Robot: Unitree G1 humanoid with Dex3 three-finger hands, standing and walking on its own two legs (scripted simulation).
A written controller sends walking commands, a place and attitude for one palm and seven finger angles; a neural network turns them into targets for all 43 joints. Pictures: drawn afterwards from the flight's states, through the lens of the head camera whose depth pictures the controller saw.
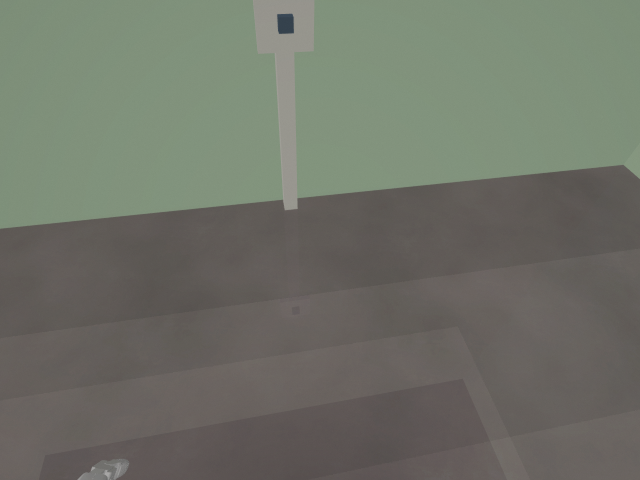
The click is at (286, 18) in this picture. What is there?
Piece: button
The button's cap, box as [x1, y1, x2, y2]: [277, 14, 293, 33]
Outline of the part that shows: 277,14 279,33 293,32 292,14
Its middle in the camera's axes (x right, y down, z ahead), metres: -0.11 -0.65 +1.17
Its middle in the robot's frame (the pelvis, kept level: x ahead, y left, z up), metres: +1.31 +0.18 +0.05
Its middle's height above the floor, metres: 0.82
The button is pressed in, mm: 0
